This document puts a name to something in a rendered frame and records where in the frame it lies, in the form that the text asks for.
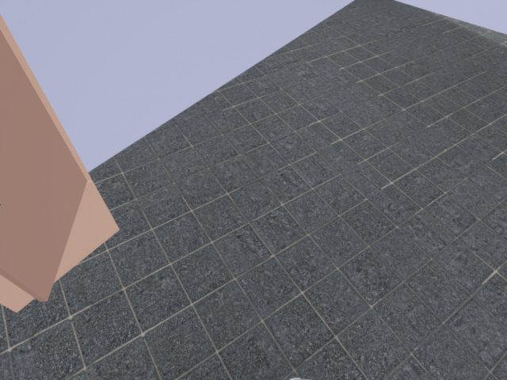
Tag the cupboard door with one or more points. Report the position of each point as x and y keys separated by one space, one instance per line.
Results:
x=41 y=184

